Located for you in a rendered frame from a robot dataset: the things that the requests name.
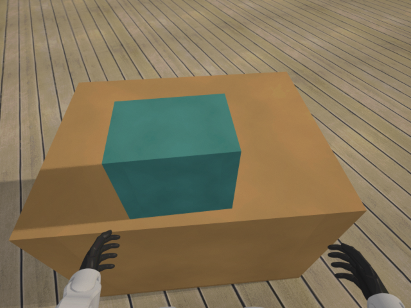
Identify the right robot forearm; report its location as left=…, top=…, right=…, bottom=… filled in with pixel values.
left=367, top=293, right=405, bottom=308

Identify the left robot forearm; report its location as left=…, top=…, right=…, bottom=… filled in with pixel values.
left=55, top=268, right=101, bottom=308

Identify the right robot hand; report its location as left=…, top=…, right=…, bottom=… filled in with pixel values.
left=328, top=243, right=389, bottom=300

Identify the pedestal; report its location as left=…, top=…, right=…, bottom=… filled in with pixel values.
left=9, top=72, right=367, bottom=297

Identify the carton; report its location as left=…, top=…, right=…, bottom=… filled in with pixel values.
left=102, top=94, right=241, bottom=219

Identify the left robot hand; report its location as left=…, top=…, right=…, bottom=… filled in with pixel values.
left=79, top=230, right=120, bottom=272

